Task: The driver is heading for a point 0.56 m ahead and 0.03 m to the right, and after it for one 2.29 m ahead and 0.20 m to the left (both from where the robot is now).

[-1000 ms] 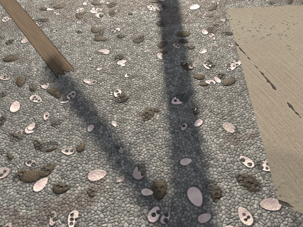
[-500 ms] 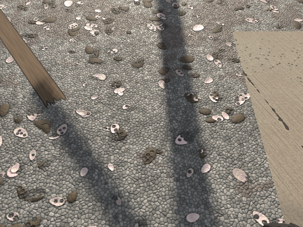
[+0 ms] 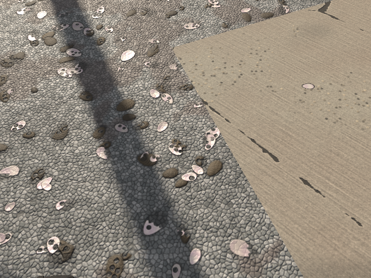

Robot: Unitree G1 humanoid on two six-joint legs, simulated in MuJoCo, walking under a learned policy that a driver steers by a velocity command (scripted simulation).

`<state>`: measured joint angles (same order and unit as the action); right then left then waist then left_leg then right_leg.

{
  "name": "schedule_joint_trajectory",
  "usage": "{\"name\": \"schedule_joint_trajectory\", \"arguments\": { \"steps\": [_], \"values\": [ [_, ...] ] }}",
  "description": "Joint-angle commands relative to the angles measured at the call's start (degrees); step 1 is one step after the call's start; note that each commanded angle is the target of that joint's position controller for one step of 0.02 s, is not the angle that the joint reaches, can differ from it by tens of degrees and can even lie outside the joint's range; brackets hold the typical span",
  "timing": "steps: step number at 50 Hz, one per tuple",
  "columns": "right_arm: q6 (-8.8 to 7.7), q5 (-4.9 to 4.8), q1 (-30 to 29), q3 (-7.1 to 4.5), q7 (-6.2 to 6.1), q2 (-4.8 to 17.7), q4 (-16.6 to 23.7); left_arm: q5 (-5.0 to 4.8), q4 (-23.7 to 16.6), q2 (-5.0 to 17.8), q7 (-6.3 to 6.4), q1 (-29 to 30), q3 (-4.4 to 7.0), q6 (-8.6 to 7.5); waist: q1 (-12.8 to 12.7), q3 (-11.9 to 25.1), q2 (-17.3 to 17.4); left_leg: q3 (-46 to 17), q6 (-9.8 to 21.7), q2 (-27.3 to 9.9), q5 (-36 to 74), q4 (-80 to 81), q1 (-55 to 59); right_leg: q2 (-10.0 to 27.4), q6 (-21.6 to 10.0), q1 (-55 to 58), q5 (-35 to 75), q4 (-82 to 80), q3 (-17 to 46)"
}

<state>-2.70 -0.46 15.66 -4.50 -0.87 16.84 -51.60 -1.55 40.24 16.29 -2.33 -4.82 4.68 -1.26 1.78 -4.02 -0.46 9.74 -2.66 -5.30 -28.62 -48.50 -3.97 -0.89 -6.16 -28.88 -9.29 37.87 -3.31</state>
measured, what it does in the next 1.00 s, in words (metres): walks ahead: left foot, then right foot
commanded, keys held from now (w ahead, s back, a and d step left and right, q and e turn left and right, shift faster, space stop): w+e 0.24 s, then w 0.30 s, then w+q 0.46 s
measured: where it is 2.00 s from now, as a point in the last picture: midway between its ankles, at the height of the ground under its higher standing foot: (181, 131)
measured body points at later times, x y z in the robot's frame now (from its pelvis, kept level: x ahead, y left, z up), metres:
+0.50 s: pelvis +0.30 +0.01 +0.01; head +0.32 +0.01 +0.46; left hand +0.39 +0.29 -0.11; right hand +0.45 -0.27 -0.07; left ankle +0.42 +0.10 -0.71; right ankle +0.11 -0.07 -0.69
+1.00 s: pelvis +0.56 -0.07 +0.02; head +0.58 -0.08 +0.47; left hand +0.80 +0.15 -0.05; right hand +0.54 -0.36 -0.11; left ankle +0.44 +0.08 -0.66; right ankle +0.62 -0.19 -0.71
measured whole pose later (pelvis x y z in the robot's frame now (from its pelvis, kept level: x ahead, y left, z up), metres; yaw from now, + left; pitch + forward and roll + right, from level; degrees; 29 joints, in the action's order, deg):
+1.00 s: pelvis +0.56 -0.07 +0.02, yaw -4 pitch +2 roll +0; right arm -2.7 -1.8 22.8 -3.3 -0.6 16.9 -48.6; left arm 0.1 37.9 14.6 -0.6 -3.2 2.5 -6.1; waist 4.1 -0.6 1.4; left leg -6.9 1.3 1.9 -28.4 -53.8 -15.0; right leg -0.7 -0.5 -23.5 -9.2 29.8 0.5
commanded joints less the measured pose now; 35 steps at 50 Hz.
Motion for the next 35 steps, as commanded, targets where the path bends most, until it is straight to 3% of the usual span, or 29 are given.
{"name": "schedule_joint_trajectory", "arguments": {
  "steps": [1, 2, 3, 4, 5, 8, 10, 13, 17, 20, 21, 22, 23, 24, 25, 26, 27, 28, 29, 30, 32, 35],
  "values": [
    [-5.1, -2.24, -6.62, -0.34, 1.25, 7.1, 9.41, 0.64, 0.14, 12.21, 0.48, -18.36, 3.54, -1.65, -9.11, 18.17, -6.01, -14.99, 2.35, 4.5, -1.77, -32.07, -44.06, 19.39, -16.34, 49.14, -11.74, -22.73, 46.15],
    [-5.96, -2.15, -7.92, -0.07, 1.22, 6.73, 9.71, 0.46, 0.04, 10.27, 0.53, -15.67, 2.98, -2.29, -7.29, 12.74, -3.39, -14.72, 3.68, 1.85, 3.34, -27.45, -43.31, 16.92, -13.98, 41.57, -7.52, -22.2, 38.22],
    [-6.14, -0.61, -7.69, -0.31, 0.72, 6.77, 8.75, 0.48, -0.68, 8.28, 0.61, -11.23, 2.35, -2.5, -4.54, 9.23, -0.14, -14.8, 3.6, -0.27, 6.86, -22.03, -39.27, 14.43, -11.96, 33.17, -1.16, -22.2, 32.23],
    [-5.55, 0.42, -6.9, -0.82, 0.52, 7.43, 8.11, 0.99, -1.65, 6.19, 0.83, -8.48, 1.57, -2.58, -2.58, 7.77, -0.06, -15.07, 3.54, -1.58, 9.54, -18.36, -34.93, 12.31, -10.67, 27.71, 4.22, -23.37, 27.84],
    [-4.78, 0.53, -5.91, -1.01, 0.68, 7.53, 8.22, 1.46, -2.29, 6.62, 1.11, -7.57, 1.52, -2.6, -1.24, 7.45, -2.13, -15.19, 2.81, -1.69, 10.51, -16.55, -32.07, 12.14, -11.33, 23.93, 7.8, -24.37, 27.18],
    [-3.34, 1.38, -7.9, -0.58, 0.58, 5.28, 9.03, 0.83, -1.92, 8.39, 2.2, -9.3, 1.95, -2.83, -1.08, 5.54, -0.53, -13.32, 0.06, -0.78, 15.07, -7.45, -30.76, 9.83, -10.96, 18.35, 13.91, -25.73, 21.66],
    [-3.14, 1.46, -12.57, -0.04, 0.64, 4.02, 10.56, 0.64, -1.39, 9.44, 2.93, -11.24, 2.24, -2.69, -2.63, 4.04, -1.11, -12.96, -1.05, 0.59, 22.98, 1.47, -31.08, 7.97, -9.43, 16.79, 13.46, -25.8, 19.31],
    [-3.42, 0.81, -17.59, 0.66, 1.38, 2.68, 11.98, 0.49, -0.66, 9.14, 3.33, -13.27, 2.17, -2.23, -4.86, 3.27, -3.49, -12.29, -1.09, 3.15, 33.61, 13.46, -26.7, 5.75, -6.68, 14.76, 7.29, -25.42, 17.19],
    [-4.22, 0.26, -21.24, 0.7, 2.48, 3.82, 13.36, 0.37, 1.84, 7.83, 3.25, -17.4, 1.72, -2.16, -6.95, 2.34, -4.29, -12.98, 0.63, 3.46, 35.74, 19.0, -26.08, 8.69, -5.88, 20.2, 4.7, -22.5, 20.02],
    [-4.9, 0.29, -20.17, 0.24, 2.9, 5.53, 13.56, 0.71, 2.83, 8.31, 3.55, -18.3, 1.87, -1.56, -5.97, 2.04, -5.82, -12.5, 3.11, 3.83, 28.28, 21.05, -25.96, 11.52, -5.19, 26.53, 10.61, -18.42, 23.09],
    [-5.11, 0.31, -17.72, -0.08, 2.81, 6.17, 13.0, 0.74, 2.86, 8.5, 3.55, -17.75, 1.91, -1.31, -4.52, 2.74, -6.67, -11.38, 4.28, 4.58, 26.04, 22.09, -22.96, 11.44, -4.6, 27.48, 16.16, -16.11, 23.12],
    [-5.34, 0.61, -12.22, -0.91, 2.55, 7.54, 11.4, 0.77, 2.55, 7.82, 3.5, -16.78, 1.58, -1.16, -1.57, 5.82, -6.33, -10.12, 6.02, 5.65, 26.51, 23.97, -15.37, 9.04, -3.41, 27.51, 24.79, -10.36, 21.45],
    [-5.54, 1.38, -3.85, -1.67, 2.32, 9.72, 9.99, 1.25, 1.62, 6.09, 3.32, -15.8, 0.74, -1.19, 2.39, 13.26, -4.54, -14.82, 9.46, 0.47, 28.46, 21.24, -1.35, 6.18, -1.67, 22.36, 24.17, 1.38, 18.93],
    [-5.23, 1.97, 4.74, -3.02, 2.16, 14.57, 8.61, 1.02, 1.11, 2.86, 3.27, -21.99, -0.37, -1.79, 2.5, 22.85, 7.25, -34.55, 17.7, -11.41, 24.08, 21.11, 20.6, -1.52, 2.86, 4.38, 6.69, 21.65, 13.28],
    [-4.62, 0.3, 8.1, -2.81, 2.88, 12.53, 6.0, -0.02, 1.56, 2.86, 3.22, -24.64, -0.84, -2.44, 2.43, 24.38, 17.91, -53.52, 22.1, -17.56, 10.18, 29.9, 26.47, -5.02, 4.71, -9.15, -23.54, 33.43, 12.88],
    [-4.38, -0.91, 5.2, -1.5, 2.87, 8.15, 6.67, -0.71, 1.09, 7.86, 3.12, -19.03, 0.22, -2.75, 3.55, 15.36, 10.19, -50.03, 19.26, -15.97, 0.83, 31.82, 20.51, -1.39, 4.29, -15.15, -21.27, 37.67, 14.97],
    [-3.85, -0.34, 1.21, -0.82, 2.61, 6.33, 7.58, -0.5, -0.26, 8.35, 3.05, -13.37, 0.27, -2.9, 3.13, 9.37, 5.75, -42.01, 16.93, -13.59, 2.53, 32.81, 12.81, 1.29, 4.02, -15.61, -16.45, 36.84, 12.49],
    [-3.44, 0.28, -1.42, -0.25, 2.62, 5.42, 7.74, 0.59, -1.35, 7.67, 2.94, -9.88, 0.21, -3.2, 1.73, 4.68, 3.38, -36.94, 16.41, -10.86, 8.39, 34.67, 5.11, 3.48, 4.12, -14.63, -12.82, 32.92, 10.1],
    [-3.42, 0.74, -2.71, 0.22, 2.6, 4.46, 7.9, 1.44, -1.6, 7.1, 2.88, -9.23, 0.44, -3.36, 0.21, 3.34, 3.73, -33.87, 15.95, -8.89, 13.86, 35.82, 0.67, 5.31, 4.22, -12.03, -10.16, 28.9, 9.71],
    [-3.38, 0.96, -3.04, 0.44, 2.59, 4.34, 7.9, 1.58, -1.57, 5.98, 2.77, -10.11, 0.32, -3.43, -0.95, 3.5, 4.85, -31.9, 15.89, -7.34, 18.12, 36.79, -1.92, 5.92, 4.53, -9.21, -8.99, 26.51, 9.16],
    [-3.4, 0.18, -2.31, 0.25, 2.38, 5.21, 7.46, 1.79, -1.75, 3.98, 2.71, -10.67, -0.13, -3.45, -1.84, 4.21, 5.92, -28.76, 16.87, -6.18, 24.57, 38.02, -3.85, 6.2, 5.69, -7.47, -8.69, 20.86, 7.64],
    [-3.01, -0.54, -0.51, -0.73, 1.4, 8.04, 6.7, 2.1, -3.72, 2.16, 2.64, -4.47, -1.08, -3.8, -0.58, 3.49, 4.76, -24.31, 16.52, -4.66, 28.95, 39.1, -6.22, 5.4, 7.53, -5.68, -0.7, 7.7, 6.36]
  ]
}}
